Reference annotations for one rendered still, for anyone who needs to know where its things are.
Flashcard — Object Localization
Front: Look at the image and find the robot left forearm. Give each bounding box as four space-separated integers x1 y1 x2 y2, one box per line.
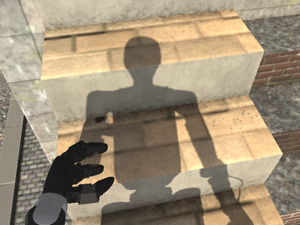
24 192 68 225

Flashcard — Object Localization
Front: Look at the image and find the left robot hand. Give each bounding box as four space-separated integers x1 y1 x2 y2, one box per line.
42 141 114 205

